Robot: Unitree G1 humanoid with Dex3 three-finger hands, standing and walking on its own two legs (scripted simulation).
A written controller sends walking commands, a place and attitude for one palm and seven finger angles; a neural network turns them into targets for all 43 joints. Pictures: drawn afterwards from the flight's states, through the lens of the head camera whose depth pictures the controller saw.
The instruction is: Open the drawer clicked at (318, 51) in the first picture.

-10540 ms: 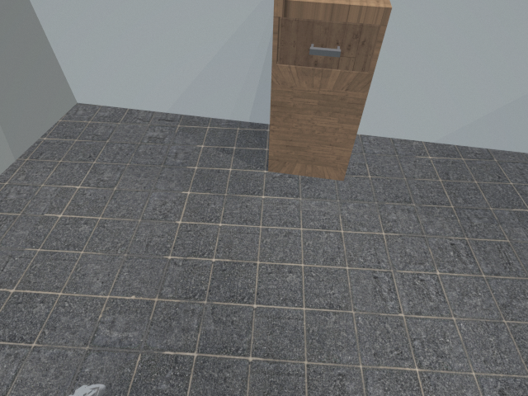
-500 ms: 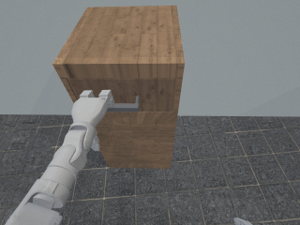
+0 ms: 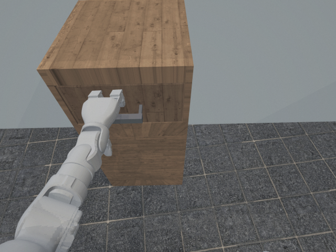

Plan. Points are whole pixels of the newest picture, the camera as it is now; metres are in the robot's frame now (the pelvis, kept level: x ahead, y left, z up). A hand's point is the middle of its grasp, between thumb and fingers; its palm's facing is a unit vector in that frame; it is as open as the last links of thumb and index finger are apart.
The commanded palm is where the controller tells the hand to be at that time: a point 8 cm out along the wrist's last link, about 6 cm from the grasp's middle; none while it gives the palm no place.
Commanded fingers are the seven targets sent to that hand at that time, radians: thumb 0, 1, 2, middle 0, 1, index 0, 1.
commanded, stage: move the hooked fingers above the handle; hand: left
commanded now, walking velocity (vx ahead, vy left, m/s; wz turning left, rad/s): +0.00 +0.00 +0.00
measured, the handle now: (124, 113) +0.53 +0.15 -0.03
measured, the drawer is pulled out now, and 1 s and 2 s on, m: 0.00 0.00 0.00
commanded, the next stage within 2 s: lower the fingers behind the handle in 1.86 s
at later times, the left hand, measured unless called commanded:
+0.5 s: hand (122, 111) +0.49 +0.14 +0.03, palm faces -0.01 -0.04 -1.00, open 13.6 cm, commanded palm +0.47 +0.15 +0.08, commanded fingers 0.00 -0.50 0.30 -0.30 -1.20 -0.30 -1.20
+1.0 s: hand (121, 113) +0.48 +0.14 +0.03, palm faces +0.02 -0.04 -1.00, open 13.8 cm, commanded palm +0.46 +0.14 +0.09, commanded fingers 0.00 -0.50 0.30 -0.30 -1.20 -0.30 -1.20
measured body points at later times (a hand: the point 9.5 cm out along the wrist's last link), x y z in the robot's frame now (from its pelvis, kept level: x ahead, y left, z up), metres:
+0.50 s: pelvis +0.00 +0.01 -0.01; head +0.07 +0.00 +0.43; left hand +0.48 +0.14 +0.08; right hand -0.02 -0.25 -0.14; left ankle +0.01 +0.11 -0.71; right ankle -0.04 -0.09 -0.71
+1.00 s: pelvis -0.01 +0.02 -0.01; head +0.07 +0.01 +0.43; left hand +0.47 +0.14 +0.08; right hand +0.01 -0.25 -0.14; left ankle +0.01 +0.11 -0.71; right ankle -0.04 -0.09 -0.71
